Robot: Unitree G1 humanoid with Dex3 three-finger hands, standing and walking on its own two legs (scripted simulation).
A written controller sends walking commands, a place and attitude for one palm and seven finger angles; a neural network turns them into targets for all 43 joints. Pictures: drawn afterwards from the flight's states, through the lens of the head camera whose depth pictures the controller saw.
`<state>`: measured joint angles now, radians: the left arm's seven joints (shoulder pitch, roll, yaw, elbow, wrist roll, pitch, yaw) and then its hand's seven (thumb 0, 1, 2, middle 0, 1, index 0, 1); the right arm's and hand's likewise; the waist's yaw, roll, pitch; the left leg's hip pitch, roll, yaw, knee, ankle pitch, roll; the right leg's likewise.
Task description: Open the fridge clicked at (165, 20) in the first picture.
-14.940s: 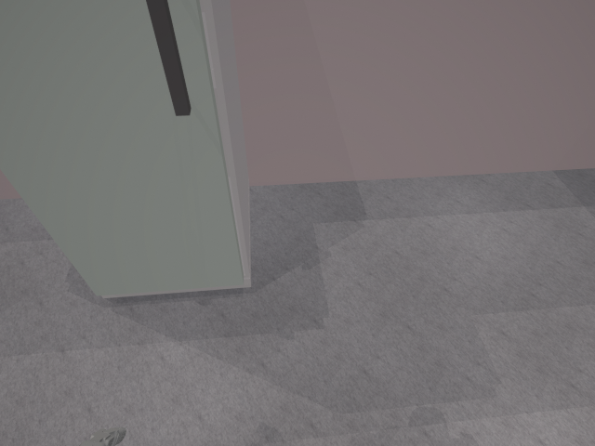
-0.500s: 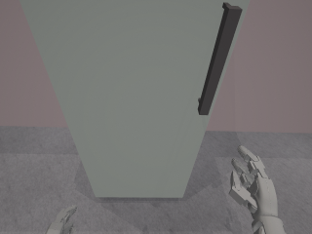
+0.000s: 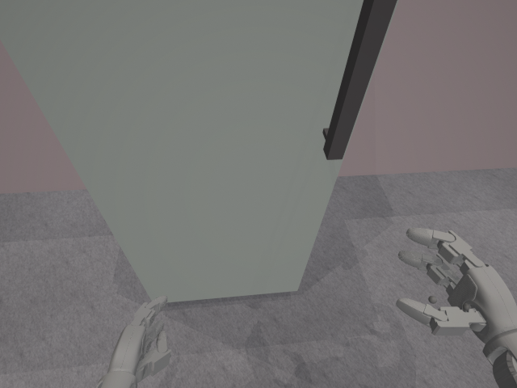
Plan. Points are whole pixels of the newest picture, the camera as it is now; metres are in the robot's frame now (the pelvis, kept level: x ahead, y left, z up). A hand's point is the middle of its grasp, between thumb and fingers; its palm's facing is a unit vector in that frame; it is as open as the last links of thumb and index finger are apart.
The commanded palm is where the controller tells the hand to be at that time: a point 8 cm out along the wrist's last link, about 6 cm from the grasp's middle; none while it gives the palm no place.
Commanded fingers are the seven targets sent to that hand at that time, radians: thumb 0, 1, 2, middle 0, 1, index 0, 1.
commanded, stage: raise the hand to about handle height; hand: right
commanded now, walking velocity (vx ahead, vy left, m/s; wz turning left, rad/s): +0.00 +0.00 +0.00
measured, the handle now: (351, 68) +0.51 -0.10 +0.25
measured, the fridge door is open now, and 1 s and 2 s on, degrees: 0 0 0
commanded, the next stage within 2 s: move the hooked fingers beside the handle in 1.32 s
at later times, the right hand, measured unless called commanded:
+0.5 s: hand out of the picture +0.26 -0.31 +0.22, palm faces +0.01 +0.99 -0.17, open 13.5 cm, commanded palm +0.23 -0.35 +0.21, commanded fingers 0.00 0.50 -0.30 0.30 1.20 0.30 1.20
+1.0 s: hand out of the picture +0.29 -0.34 +0.24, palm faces -0.04 +0.98 -0.17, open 14.0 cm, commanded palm +0.24 -0.37 +0.27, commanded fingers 0.00 0.50 -0.30 0.30 1.20 0.30 1.20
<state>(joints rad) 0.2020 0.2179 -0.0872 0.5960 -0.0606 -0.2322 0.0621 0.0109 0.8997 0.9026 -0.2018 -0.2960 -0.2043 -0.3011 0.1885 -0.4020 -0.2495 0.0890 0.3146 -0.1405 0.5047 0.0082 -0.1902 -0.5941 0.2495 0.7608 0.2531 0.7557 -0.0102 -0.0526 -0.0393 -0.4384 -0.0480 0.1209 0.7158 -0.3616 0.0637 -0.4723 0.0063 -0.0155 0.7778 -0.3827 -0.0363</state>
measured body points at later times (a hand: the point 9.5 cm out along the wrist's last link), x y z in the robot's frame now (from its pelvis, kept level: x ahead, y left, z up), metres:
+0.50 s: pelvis +0.01 -0.05 +0.02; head -0.01 -0.06 +0.47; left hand +0.22 +0.16 -0.02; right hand +0.25 -0.37 +0.23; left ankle +0.01 +0.07 -0.71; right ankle +0.01 -0.09 -0.71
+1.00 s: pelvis +0.00 -0.05 +0.02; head -0.01 -0.03 +0.47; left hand +0.20 +0.18 -0.04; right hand +0.29 -0.39 +0.25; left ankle +0.01 +0.07 -0.71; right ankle +0.01 -0.09 -0.71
